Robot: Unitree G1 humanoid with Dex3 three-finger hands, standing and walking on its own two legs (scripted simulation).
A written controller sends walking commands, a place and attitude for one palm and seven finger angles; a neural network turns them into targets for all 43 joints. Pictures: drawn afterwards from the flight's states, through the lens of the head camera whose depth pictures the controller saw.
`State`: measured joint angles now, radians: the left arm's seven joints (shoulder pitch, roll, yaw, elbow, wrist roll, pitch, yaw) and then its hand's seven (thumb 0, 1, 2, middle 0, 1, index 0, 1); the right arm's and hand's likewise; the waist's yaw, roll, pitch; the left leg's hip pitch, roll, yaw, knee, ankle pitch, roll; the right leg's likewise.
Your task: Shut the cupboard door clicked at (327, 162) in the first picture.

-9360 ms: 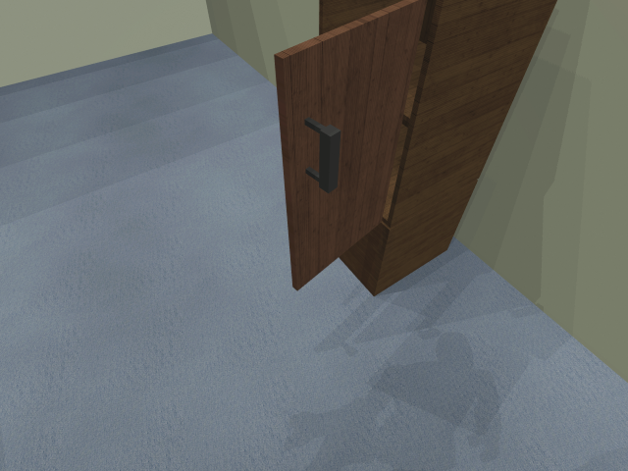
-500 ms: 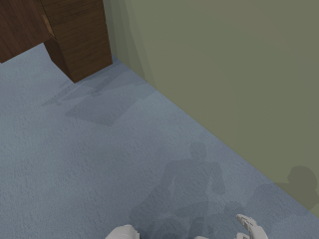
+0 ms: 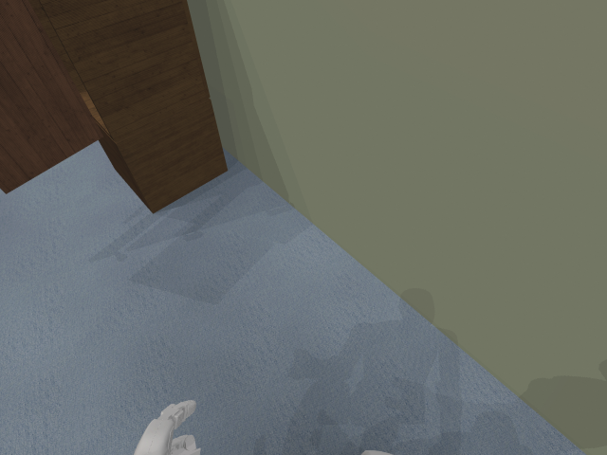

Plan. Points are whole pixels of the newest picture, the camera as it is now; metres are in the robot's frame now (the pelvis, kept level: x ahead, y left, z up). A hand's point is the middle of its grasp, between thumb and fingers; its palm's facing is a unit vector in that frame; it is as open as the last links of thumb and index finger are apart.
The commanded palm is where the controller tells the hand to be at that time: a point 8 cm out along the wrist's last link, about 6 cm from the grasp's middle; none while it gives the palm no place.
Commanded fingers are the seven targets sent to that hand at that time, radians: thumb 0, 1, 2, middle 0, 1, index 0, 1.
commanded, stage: walk to a spot facing it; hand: left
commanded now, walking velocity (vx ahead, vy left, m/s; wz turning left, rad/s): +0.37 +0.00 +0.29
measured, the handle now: out of the picture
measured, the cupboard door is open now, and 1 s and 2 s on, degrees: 100 100 100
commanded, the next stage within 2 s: turn to face it in 0.96 s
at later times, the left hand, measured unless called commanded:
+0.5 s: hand out of the picture +0.13 +0.22 -0.18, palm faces +0.21 -0.97 -0.12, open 7.3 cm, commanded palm none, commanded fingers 0.00 0.90 0.90 -0.20 -0.30 -0.20 -0.30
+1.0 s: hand (200, 222) +0.58 +0.23 -0.15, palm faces +0.06 -0.98 -0.20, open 7.3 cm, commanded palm none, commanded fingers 0.00 0.90 0.90 -0.20 -0.30 -0.20 -0.30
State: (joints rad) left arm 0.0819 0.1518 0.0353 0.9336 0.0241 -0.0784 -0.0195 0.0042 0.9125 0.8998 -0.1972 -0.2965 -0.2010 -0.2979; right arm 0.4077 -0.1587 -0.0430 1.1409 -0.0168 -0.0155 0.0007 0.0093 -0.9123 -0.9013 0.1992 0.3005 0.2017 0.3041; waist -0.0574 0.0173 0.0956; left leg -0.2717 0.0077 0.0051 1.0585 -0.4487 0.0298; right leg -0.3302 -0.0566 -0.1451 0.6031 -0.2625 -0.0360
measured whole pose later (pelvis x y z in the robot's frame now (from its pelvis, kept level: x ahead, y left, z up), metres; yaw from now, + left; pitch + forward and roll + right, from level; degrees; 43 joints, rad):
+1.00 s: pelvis +0.45 +0.04 +0.00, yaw +8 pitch -1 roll +1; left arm 0.04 0.18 0.03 0.96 0.02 -0.08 -0.02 0.01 0.92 0.90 -0.19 -0.30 -0.20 -0.30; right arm 0.46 -0.13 -0.03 1.19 -0.01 -0.02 -0.01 0.01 -0.91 -0.90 0.20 0.30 0.20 0.30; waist -0.07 0.01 0.11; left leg -0.20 0.03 0.07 1.00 -0.50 0.01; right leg -0.36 -0.05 -0.14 0.62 -0.24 -0.05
